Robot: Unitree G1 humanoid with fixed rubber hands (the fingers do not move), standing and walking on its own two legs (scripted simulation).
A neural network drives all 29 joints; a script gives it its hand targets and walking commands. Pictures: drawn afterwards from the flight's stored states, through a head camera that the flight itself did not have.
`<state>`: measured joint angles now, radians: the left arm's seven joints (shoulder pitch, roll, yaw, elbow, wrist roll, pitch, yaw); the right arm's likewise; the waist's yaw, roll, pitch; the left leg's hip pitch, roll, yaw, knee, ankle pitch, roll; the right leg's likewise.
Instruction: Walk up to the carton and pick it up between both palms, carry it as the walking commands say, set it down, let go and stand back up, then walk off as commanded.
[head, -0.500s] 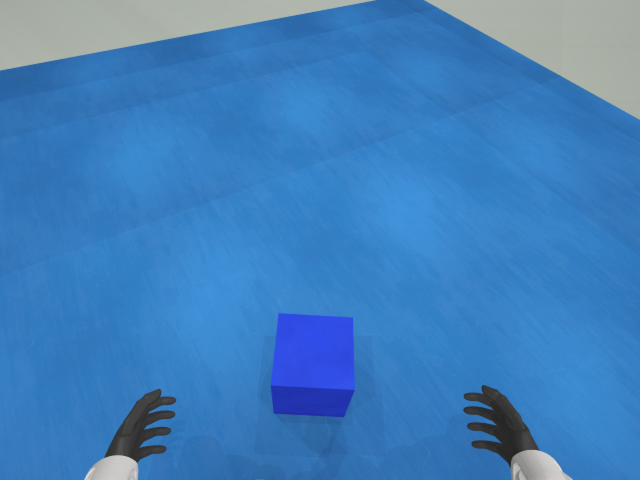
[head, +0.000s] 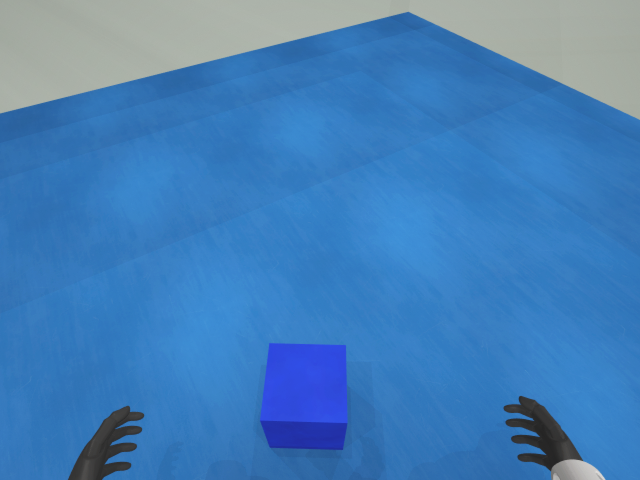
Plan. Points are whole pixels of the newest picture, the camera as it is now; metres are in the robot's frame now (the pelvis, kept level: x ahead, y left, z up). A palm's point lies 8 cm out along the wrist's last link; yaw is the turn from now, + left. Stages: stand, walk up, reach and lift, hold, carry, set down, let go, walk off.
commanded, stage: stand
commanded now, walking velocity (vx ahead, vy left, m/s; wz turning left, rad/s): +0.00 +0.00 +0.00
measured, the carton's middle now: (306, 397) +0.44 +0.06 -0.64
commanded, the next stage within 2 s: walk off in 1.24 s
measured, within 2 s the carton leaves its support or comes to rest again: neither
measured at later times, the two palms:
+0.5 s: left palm out of the picture +0.09 +0.32 -0.06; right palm out of the picture +0.11 -0.26 -0.05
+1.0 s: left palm out of the picture +0.08 +0.32 -0.07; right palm out of the picture +0.09 -0.27 -0.07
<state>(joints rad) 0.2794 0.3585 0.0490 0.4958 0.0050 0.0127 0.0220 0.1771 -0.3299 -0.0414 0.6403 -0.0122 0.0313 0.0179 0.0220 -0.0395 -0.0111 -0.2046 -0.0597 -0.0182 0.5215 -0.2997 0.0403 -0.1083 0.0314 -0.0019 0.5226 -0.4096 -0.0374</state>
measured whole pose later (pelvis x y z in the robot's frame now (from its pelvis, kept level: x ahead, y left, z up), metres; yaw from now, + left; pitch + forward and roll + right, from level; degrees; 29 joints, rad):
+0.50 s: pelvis -0.04 +0.02 +0.00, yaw +0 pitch -3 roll +0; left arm 0.29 0.38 0.05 0.56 0.01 -0.01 0.02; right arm 0.18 -0.34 -0.04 0.70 -0.01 0.01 0.01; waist 0.02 -0.04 -0.02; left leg -0.20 -0.05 -0.02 0.52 -0.26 0.03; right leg -0.10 0.04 0.00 0.49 -0.34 -0.04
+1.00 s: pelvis -0.04 +0.02 +0.00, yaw +0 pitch -3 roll +0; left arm 0.27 0.39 0.05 0.63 0.01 -0.02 0.01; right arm 0.18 -0.34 -0.04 0.76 -0.01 -0.01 0.01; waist 0.02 -0.04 0.01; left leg -0.20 -0.05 -0.02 0.51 -0.24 0.03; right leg -0.10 0.04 0.00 0.49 -0.33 -0.04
